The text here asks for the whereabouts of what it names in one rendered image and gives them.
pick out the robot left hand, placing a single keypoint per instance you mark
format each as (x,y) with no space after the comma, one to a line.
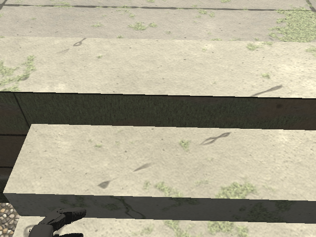
(57,219)

